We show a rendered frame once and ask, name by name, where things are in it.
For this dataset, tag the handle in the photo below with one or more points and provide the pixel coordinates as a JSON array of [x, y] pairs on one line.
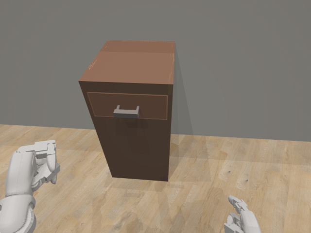
[[126, 113]]

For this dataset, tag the left robot forearm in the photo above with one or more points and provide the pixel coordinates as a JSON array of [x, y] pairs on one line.
[[16, 214]]

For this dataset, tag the left robot hand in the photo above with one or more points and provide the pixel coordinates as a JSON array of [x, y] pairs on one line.
[[23, 166]]

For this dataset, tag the right robot hand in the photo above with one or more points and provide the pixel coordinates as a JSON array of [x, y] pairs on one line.
[[245, 223]]

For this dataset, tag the drawer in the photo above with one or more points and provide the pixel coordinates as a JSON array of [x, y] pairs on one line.
[[150, 106]]

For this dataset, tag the cabinet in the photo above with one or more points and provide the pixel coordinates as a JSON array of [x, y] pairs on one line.
[[134, 148]]

